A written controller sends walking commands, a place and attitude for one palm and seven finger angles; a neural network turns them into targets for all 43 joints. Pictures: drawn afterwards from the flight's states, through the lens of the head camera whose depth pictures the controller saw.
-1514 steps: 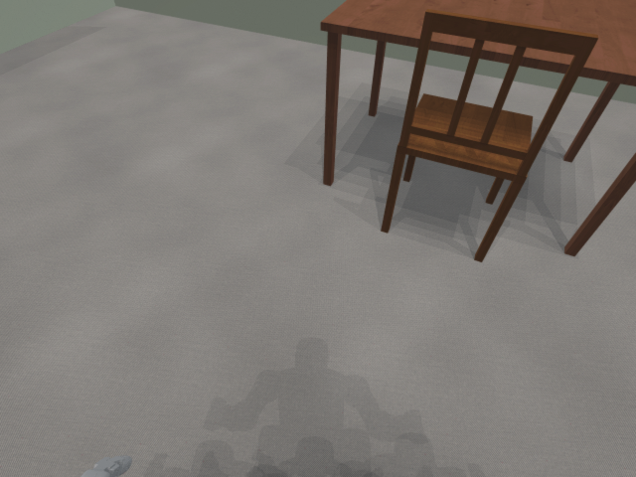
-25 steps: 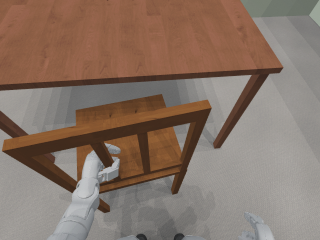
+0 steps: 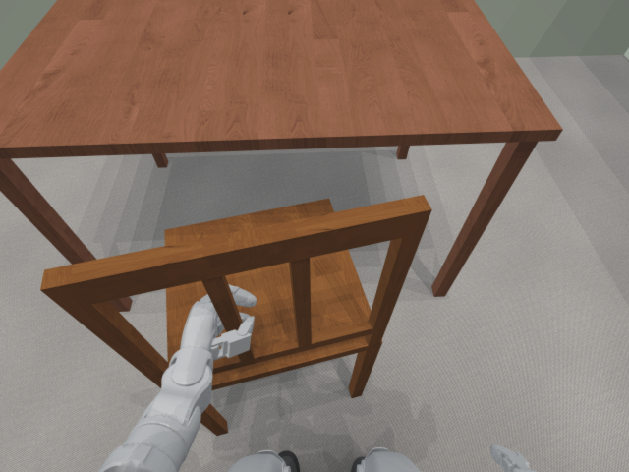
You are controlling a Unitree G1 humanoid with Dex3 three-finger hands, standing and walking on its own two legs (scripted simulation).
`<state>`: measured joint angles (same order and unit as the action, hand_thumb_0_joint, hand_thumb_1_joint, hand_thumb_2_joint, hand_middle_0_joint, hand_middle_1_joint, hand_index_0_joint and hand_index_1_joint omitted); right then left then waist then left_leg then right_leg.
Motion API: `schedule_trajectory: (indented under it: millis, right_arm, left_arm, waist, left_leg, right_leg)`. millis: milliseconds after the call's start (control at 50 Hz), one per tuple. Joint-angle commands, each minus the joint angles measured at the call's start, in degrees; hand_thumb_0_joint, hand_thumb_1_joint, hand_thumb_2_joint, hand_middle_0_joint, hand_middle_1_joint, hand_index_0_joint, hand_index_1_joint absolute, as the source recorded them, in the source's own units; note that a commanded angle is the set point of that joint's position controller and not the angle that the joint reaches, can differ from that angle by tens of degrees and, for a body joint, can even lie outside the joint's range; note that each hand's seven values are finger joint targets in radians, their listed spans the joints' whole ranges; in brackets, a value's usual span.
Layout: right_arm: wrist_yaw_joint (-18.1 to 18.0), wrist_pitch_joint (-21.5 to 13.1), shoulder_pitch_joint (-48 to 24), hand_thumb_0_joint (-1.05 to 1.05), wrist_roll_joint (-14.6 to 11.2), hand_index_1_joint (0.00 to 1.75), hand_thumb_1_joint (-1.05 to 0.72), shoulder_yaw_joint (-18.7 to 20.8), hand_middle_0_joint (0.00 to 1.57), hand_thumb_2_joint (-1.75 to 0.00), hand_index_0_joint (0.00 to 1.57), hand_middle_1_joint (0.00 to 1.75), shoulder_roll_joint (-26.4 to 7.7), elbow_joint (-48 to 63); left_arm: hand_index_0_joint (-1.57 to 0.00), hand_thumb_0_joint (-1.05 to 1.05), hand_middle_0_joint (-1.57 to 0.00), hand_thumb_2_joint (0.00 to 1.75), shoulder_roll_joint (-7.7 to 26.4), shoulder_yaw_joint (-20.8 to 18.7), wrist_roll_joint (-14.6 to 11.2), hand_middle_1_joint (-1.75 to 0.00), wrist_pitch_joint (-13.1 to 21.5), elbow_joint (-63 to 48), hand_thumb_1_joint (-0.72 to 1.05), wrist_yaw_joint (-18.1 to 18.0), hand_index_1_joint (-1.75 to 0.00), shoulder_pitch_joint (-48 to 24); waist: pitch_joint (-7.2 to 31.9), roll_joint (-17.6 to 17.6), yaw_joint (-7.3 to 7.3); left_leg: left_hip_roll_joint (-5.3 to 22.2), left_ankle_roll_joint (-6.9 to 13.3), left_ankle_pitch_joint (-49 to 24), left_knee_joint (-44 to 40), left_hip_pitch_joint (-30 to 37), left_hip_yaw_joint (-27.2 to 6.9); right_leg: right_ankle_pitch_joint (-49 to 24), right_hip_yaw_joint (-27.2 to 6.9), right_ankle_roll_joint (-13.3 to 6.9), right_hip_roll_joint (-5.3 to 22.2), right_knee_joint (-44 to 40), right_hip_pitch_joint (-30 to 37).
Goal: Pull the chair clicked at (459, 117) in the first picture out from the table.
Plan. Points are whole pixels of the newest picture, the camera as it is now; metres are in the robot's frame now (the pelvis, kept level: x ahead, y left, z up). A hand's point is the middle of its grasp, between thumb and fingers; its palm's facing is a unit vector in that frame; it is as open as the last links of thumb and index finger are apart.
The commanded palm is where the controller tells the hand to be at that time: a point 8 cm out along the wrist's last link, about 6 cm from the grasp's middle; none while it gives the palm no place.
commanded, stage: step backward, pulling the chair out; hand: left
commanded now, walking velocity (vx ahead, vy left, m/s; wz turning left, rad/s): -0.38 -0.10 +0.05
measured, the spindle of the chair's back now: (232, 321) +0.33 +0.13 -0.07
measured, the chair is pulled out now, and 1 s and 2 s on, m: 0.17 0.20 0.39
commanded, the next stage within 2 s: none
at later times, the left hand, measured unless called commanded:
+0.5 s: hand (243, 341) +0.30 +0.11 -0.06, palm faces -0.03 -0.98 -0.17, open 5.5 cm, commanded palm +0.27 +0.16 -0.06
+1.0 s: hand (243, 351) +0.28 +0.11 -0.06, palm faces -0.02 -0.98 -0.18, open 5.6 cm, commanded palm +0.25 +0.16 -0.06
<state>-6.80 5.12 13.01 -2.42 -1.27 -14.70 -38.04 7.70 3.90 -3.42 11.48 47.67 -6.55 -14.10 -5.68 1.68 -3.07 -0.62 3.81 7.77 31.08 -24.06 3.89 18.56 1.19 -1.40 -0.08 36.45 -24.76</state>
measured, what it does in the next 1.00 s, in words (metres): steps on the spot: right foot, then left foot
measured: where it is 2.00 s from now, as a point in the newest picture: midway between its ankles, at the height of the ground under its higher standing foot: outside the picture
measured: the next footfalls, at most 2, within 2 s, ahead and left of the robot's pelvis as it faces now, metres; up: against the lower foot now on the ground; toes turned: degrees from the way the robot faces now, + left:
right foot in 0.10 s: +0.04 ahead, -0.16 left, +0.00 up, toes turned -4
left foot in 0.76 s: +0.00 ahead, +0.13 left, +0.00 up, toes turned -2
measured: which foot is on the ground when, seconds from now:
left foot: down 0.00-0.60, up 0.62-0.74, down 0.76-1.00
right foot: up 0.00-0.08, down 0.10-1.00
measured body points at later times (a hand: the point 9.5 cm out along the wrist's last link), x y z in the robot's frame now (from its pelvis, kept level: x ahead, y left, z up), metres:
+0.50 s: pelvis -0.01 -0.01 +0.00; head +0.05 -0.01 +0.45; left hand +0.29 +0.16 -0.05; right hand +0.11 -0.28 -0.11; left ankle +0.10 +0.08 -0.73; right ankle +0.01 -0.15 -0.72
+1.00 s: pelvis -0.04 -0.01 +0.00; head +0.05 -0.02 +0.44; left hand +0.28 +0.16 -0.05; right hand +0.10 -0.24 -0.12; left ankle -0.01 +0.12 -0.73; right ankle -0.01 -0.14 -0.73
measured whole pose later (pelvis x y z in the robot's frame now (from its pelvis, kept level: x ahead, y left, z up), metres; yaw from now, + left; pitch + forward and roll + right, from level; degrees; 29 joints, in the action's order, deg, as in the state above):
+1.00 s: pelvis -0.04 -0.01 +0.00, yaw -2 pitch +2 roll -1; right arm -3.7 2.3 7.0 -0.8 -1.9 -10.2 -37.0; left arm 9.1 -0.1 -2.0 7.3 37.8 -5.6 -13.0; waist -10.0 1.5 -2.4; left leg 2.1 -1.9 15.4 34.4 -20.4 -3.1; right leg 12.8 3.2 0.2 0.5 30.6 -19.5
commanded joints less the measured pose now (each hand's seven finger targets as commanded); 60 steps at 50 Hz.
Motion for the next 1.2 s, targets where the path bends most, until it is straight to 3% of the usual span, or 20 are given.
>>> schedule_trajectory:
  millis: [0, 80, 220, 280, 340, 420, 500, 540, 580, 620, 660, 700, 720, 760, 800, 900, 980, 1020, 1120, 1180]
  right_arm:
    - [-0.8, -2.4, -4.2, 0.0, 1.2, 0.3, -0.9, 2.2, 0.2, -0.9, 0.2, 0.3, -6.6, 7.7]
    - [-0.6, -4.5, -2.0, 0.0, 1.2, 0.3, -0.9, 2.9, 0.2, -0.9, 0.2, 0.3, -6.1, 6.8]
    - [-1.1, -5.2, -2.9, 0.0, 1.6, 0.3, -0.9, 3.1, 0.2, -0.9, 0.2, 0.3, -5.5, 6.5]
    - [-1.3, -4.9, -3.7, 0.0, 1.5, 0.3, -0.9, 2.9, 0.2, -0.9, 0.2, 0.3, -5.8, 6.8]
    - [-1.3, -4.1, -4.5, 0.0, 1.1, 0.3, -0.9, 2.8, 0.2, -0.9, 0.2, 0.3, -6.9, 7.6]
    - [-1.3, -3.9, -6.7, 0.0, 2.0, 0.3, -0.9, 2.0, 0.2, -0.9, 0.2, 0.3, -6.3, 7.8]
    - [-1.1, -4.6, -3.9, 0.0, 1.7, 0.3, -0.9, 2.3, 0.2, -0.9, 0.2, 0.3, -5.9, 7.0]
    - [-1.0, -4.9, -2.5, 0.0, 1.7, 0.3, -0.9, 2.9, 0.2, -0.9, 0.2, 0.3, -5.3, 6.8]
    - [-1.3, -5.0, -3.1, 0.0, 0.8, 0.3, -0.9, 3.1, 0.2, -0.9, 0.2, 0.3, -5.0, 7.2]
    - [-1.1, -4.9, -5.5, 0.0, 1.3, 0.3, -0.9, 3.1, 0.2, -0.9, 0.2, 0.3, -5.5, 6.4]
    - [-0.6, -5.7, -5.8, 0.0, 1.3, 0.3, -0.9, 1.4, 0.2, -0.9, 0.2, 0.3, -4.2, 5.9]
    - [-1.5, -5.4, -6.5, 0.0, 1.0, 0.3, -0.9, 0.8, 0.2, -0.9, 0.2, 0.3, -5.4, 4.8]
    - [-1.5, -5.3, -5.2, 0.0, 0.9, 0.3, -0.9, 1.3, 0.2, -0.9, 0.2, 0.3, -5.8, 4.4]
    - [-0.1, -4.7, -5.1, 0.0, 1.6, 0.3, -0.9, 2.7, 0.2, -0.9, 0.2, 0.3, -6.6, 6.4]
    - [1.7, -5.2, -3.4, 0.0, 1.9, 0.3, -0.9, 2.8, 0.2, -0.9, 0.2, 0.3, -4.9, 5.8]
    - [2.2, -4.7, -4.0, 0.0, 2.2, 0.3, -0.9, 3.6, 0.2, -0.9, 0.2, 0.3, -5.7, 6.4]
    - [0.8, -4.9, -3.3, 0.0, 1.1, 0.3, -0.9, 3.9, 0.2, -0.9, 0.2, 0.3, -5.3, 7.0]
    - [0.4, -4.6, -4.8, 0.0, 0.9, 0.3, -0.9, 3.3, 0.2, -0.9, 0.2, 0.3, -5.2, 7.6]
    - [-0.2, -3.6, -6.2, 0.0, 0.8, 0.3, -0.9, 1.2, 0.2, -0.9, 0.2, 0.3, -4.5, 7.8]
    - [-0.1, -2.7, -7.4, 0.0, 1.4, 0.3, -0.9, 2.8, 0.2, -0.9, 0.2, 0.3, -6.6, 10.2]
  left_arm:
    - [-0.5, 0.0, -0.5, 0.9, 8.6, -2.8, 1.8, -1.45, 3.1, -13.0, 0.9, -0.4, -1.45, -12.4]
    - [-0.5, 0.0, -0.5, 0.9, 6.2, -1.1, 2.1, -1.45, 4.0, -13.9, 0.9, 0.7, -1.45, -9.8]
    - [-0.5, 0.0, -0.5, 0.9, 11.3, -4.9, 3.3, -1.45, 4.3, -16.6, 0.9, -0.3, -1.45, -8.1]
    - [-0.5, 0.0, -0.5, 0.9, 11.7, -5.2, 3.8, -1.45, 3.5, -18.4, 0.9, -0.4, -1.45, -9.2]
    - [-0.5, 0.0, -0.5, 0.9, 10.3, -4.1, 2.8, -1.45, 3.5, -17.3, 0.9, 0.3, -1.45, -9.9]
    - [-0.5, 0.0, -0.5, 0.9, 8.0, -3.0, 2.4, -1.45, 2.8, -18.1, 0.9, 0.5, -1.45, -8.9]
    - [-0.5, 0.0, -0.5, 0.9, 9.2, -4.0, 2.1, -1.45, 2.8, -17.2, 0.9, 0.5, -1.45, -6.8]
    - [-0.5, 0.0, -0.5, 0.9, 8.5, -2.8, 2.1, -1.45, 3.5, -17.6, 0.9, 1.0, -1.45, -6.7]
    - [-0.5, 0.0, -0.5, 0.9, 11.6, -4.2, 3.0, -1.45, 3.7, -18.6, 0.9, 0.4, -1.45, -8.7]
    - [-0.5, 0.0, -0.5, 0.9, 11.8, -5.8, 3.3, -1.45, 2.0, -17.8, 0.9, 0.2, -1.45, -8.8]
    - [-0.5, 0.0, -0.5, 0.9, 12.0, -7.0, 3.9, -1.45, 1.1, -19.1, 0.9, -0.2, -1.45, -9.9]
    - [-0.5, 0.0, -0.5, 0.9, 13.8, -7.9, 4.2, -1.45, 0.5, -18.4, 0.9, -0.6, -1.45, -8.8]
    - [-0.5, 0.0, -0.5, 0.9, 13.0, -7.3, 3.9, -1.45, 0.2, -19.2, 0.9, -0.7, -1.45, -8.5]
    - [-0.5, 0.0, -0.5, 0.9, 8.7, -5.2, 3.7, -1.45, 0.0, -23.4, 0.9, 0.1, -1.45, -7.8]
    - [-0.5, 0.0, -0.5, 0.9, 5.0, -2.0, 3.8, -1.45, 0.4, -22.2, 0.9, 1.2, -1.45, -7.1]
    - [-0.5, 0.0, -0.5, 0.9, 6.3, -3.3, 4.0, -1.45, 0.6, -22.8, 0.9, 1.2, -1.45, -5.2]
    - [-0.5, 0.0, -0.5, 0.9, 9.7, -5.7, 3.3, -1.45, 2.0, -22.8, 0.9, 0.6, -1.45, -5.8]
    - [-0.5, 0.0, -0.5, 0.9, 10.5, -6.5, 3.0, -1.45, 0.3, -20.9, 0.9, 0.9, -1.45, -2.4]
    - [-0.5, 0.0, -0.5, 0.9, 9.2, -5.6, 2.7, -1.45, -1.9, -24.5, 0.9, 0.6, -1.45, -1.0]
    - [-0.5, 0.0, -0.5, 0.9, 4.8, -1.9, 2.2, -1.45, -2.3, -30.1, 0.9, 1.0, -1.45, -1.6]
  waist:
    - [17.5, 8.3, 2.65]
    - [18.4, 2.0, 1.61]
    - [19.1, -2.8, 0.97]
    - [22.1, -4.3, 0.69]
    - [17.5, -4.2, 0.97]
    - [16.6, 12.8, 2.58]
    - [19.2, 9.4, 2.76]
    - [19.7, 2.7, 1.94]
    - [19.4, -10.9, 1.25]
    - [17.0, -9.7, 3.35]
    - [18.6, -6.7, 1.81]
    - [17.9, -4.1, 1.31]
    - [20.3, -2.2, 1.06]
    - [24.0, 6.9, 2.78]
    - [24.0, 5.6, 2.28]
    - [22.1, 7.3, 2.04]
    - [26.6, -7.9, 0.89]
    - [25.6, -8.4, 2.02]
    - [22.4, -7.1, 1.27]
    - [22.2, 6.0, 2.22]
  left_leg:
    - [19.1, 3.9, 14.2, -15.9, 3.1, -21.6]
    - [14.4, 0.7, 6.2, -7.1, 9.8, -15.4]
    - [4.9, -4.8, 9.0, 6.1, 12.7, -6.7]
    - [6.6, -3.9, -8.7, 1.9, 11.1, -8.9]
    - [9.6, -1.8, -2.5, -3.9, 10.5, -13.1]
    - [17.9, 2.6, 11.8, -18.5, 8.1, -23.9]
    - [15.1, 2.3, 2.8, -9.8, 12.3, -16.9]
    - [10.4, -1.0, 2.9, -3.1, 13.0, -12.4]
    - [1.3, -5.7, 14.0, 14.7, 10.7, -4.7]
    - [0.5, -5.8, 20.8, 30.7, 3.6, -10.1]
    - [3.1, -5.3, 20.7, 16.1, 0.3, -12.9]
    - [2.2, -5.1, 5.4, -3.6, 3.2, -8.5]
    - [4.8, -4.4, -14.7, -11.5, 8.9, -8.6]
    - [16.4, 2.4, -54.9, -2.8, 23.7, -19.0]
    - [17.7, 3.8, -59.7, 0.0, 30.7, -17.1]
    - [16.7, 0.5, -43.4, 1.8, 17.2, -17.1]
    - [4.0, -6.3, 2.8, 12.9, 5.1, -7.0]
    - [1.5, -5.9, 21.1, 20.0, 0.6, -10.0]
    - [3.0, -5.4, 8.5, 0.0, 6.5, -8.1]
    - [15.5, 1.2, -27.8, -7.6, 11.3, -18.7]
  right_leg:
    - [3.8, -3.7, -0.8, 2.8, 4.2, 10.9]
    - [-5.2, -5.2, -1.7, 4.4, -11.6, 12.4]
    - [-13.8, -13.7, -7.0, 16.4, -14.2, 3.9]
    - [-30.7, -9.8, -4.0, 13.6, -8.3, 12.3]
    - [-12.7, -6.6, -2.1, 8.3, -8.0, 9.1]
    - [7.3, -1.5, -0.4, 0.9, 4.0, 7.8]
    - [0.8, -2.0, -1.1, 2.2, -7.9, 12.3]
    - [-8.7, -6.4, -2.5, 6.6, -17.2, 13.9]
    - [-16.9, -18.6, -9.3, 21.3, -20.8, 7.8]
    - [-25.6, -18.2, -14.2, 25.9, -19.5, 6.9]
    - [-49.6, -11.7, -10.6, 23.5, -10.4, 19.0]
    - [-52.0, -6.1, -4.5, 17.1, -3.1, 23.4]
    - [-46.2, -4.0, -1.6, 13.6, 1.2, 22.5]
    - [-14.1, -1.9, 1.5, 5.1, 6.0, 7.7]
    - [-2.5, -0.5, 0.9, 2.5, 2.2, 2.9]
    - [-17.0, -2.7, -2.1, 5.9, -4.6, 15.4]
    - [-61.7, -11.5, -8.7, 19.0, -8.8, 28.3]
    - [-62.4, -12.4, -10.2, 23.8, -10.6, 26.8]
    - [-45.1, -5.0, -5.1, 17.7, -7.4, 22.7]
    - [-21.5, 0.4, 1.0, 5.4, 1.6, 16.1]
